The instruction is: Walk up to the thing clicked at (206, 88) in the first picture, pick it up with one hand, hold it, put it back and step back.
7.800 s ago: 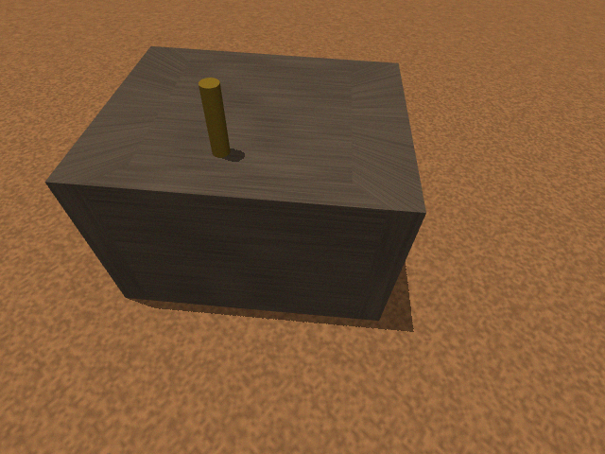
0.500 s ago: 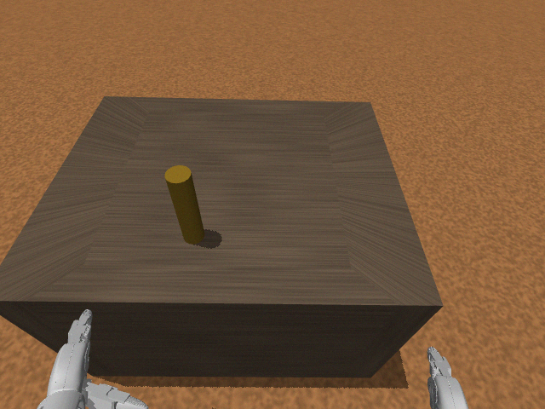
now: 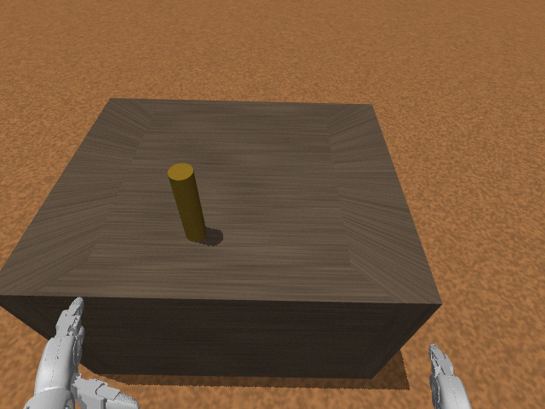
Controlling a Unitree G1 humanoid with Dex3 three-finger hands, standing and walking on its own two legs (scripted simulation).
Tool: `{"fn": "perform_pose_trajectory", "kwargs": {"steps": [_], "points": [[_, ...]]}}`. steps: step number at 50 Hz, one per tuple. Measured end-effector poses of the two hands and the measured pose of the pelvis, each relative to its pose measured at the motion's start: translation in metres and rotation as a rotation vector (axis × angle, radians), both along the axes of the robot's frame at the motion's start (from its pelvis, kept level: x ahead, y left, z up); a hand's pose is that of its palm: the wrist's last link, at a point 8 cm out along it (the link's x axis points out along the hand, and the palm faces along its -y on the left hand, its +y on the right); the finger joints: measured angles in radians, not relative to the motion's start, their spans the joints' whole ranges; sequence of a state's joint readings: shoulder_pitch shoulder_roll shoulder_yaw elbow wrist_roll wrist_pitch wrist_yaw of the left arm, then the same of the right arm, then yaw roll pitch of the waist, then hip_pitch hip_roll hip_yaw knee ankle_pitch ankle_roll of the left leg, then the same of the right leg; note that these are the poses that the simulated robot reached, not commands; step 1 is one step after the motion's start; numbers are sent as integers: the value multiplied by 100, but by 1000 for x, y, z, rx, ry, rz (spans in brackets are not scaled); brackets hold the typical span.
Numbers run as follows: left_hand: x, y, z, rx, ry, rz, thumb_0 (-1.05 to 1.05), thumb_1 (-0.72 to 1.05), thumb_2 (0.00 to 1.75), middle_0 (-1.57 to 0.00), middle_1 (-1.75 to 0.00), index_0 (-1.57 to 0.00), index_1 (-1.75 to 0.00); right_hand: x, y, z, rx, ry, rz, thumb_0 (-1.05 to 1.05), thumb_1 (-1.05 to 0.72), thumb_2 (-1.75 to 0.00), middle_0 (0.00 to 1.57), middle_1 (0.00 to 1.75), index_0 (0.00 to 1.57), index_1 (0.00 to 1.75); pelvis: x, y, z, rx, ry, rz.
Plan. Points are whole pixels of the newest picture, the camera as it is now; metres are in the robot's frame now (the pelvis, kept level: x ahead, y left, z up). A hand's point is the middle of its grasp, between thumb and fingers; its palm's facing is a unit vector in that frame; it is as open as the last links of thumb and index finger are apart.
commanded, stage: go down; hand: left
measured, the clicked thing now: (189, 205) +0.52 +0.21 -0.07
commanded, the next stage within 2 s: none
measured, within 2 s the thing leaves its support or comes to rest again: neither
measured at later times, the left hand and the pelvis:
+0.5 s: hand (81, 278) +0.29 +0.32 +0.00, palm faces +0.24 -0.97 -0.09, open 17.5 cm; pelvis -0.01 +0.01 -0.03, yaw +0 degrees
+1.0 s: hand (71, 260) +0.32 +0.35 +0.00, palm faces +0.24 -0.97 -0.05, open 17.5 cm; pelvis -0.01 +0.01 -0.05, yaw +0 degrees
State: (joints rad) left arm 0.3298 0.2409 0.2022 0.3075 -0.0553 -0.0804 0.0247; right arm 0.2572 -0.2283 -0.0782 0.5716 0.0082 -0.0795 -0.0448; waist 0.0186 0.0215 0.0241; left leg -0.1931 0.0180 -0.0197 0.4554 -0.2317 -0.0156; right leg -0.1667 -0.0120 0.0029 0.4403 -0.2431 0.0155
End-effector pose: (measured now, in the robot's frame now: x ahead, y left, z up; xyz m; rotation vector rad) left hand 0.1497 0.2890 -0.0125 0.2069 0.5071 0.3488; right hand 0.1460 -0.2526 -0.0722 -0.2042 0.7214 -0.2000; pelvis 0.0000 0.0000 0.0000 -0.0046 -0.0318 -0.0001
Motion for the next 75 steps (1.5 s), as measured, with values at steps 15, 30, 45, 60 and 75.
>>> {"fn": "perform_pose_trajectory", "kwargs": {"steps": [15,30,45,60,75], "points": [[55,51,12,-23,-197,-11,-1,-59,7,-6,-10,-7,-9,1,-6,-4,-39,-2,-12,-1,49,-5,5,5,6,5,-9,1,-12,-6,56,17],[122,85,14,-127,-342,-112,-1,-56,8,-4,-7,-5,-7,-19,0,-15,-68,18,-25,-1,49,-6,5,5,6,5,-8,13,-32,-16,171,-10],[126,94,12,-120,-392,-106,-1,-54,8,-4,-6,-5,-6,-6,6,-13,-90,-25,14,-1,51,-5,5,5,6,5,-3,15,-42,-25,204,-2],[166,114,25,-155,-492,-153,-1,-58,8,-4,-6,-5,-6,-18,3,-21,-117,-31,28,-1,51,-5,5,5,6,5,-15,9,-58,-33,268,1],[191,134,28,-172,-518,-149,-1,-57,7,-4,-5,-5,-5,-17,10,-21,-146,-48,47,-1,52,-5,5,5,6,5,-13,13,-69,-50,325,-6]]}}
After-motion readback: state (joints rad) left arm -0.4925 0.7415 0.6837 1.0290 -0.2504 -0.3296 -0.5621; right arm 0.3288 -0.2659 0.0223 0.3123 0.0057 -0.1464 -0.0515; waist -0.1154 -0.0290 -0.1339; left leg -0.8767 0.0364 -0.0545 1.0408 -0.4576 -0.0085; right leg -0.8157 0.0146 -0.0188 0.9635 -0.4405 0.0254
